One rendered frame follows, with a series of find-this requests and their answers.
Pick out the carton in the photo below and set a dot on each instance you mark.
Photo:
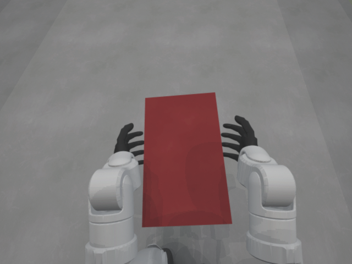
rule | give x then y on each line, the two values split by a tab
184	182

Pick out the right robot forearm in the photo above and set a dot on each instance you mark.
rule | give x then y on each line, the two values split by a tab
272	208

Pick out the left robot foot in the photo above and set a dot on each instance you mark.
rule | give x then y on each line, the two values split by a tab
169	255

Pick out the left robot forearm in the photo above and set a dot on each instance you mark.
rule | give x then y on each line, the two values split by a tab
111	210

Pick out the left robot hand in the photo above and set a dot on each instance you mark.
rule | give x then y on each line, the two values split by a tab
123	139

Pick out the robot left thigh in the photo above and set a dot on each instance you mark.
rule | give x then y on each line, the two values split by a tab
150	255

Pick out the right robot hand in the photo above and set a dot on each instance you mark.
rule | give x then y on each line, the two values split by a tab
247	137

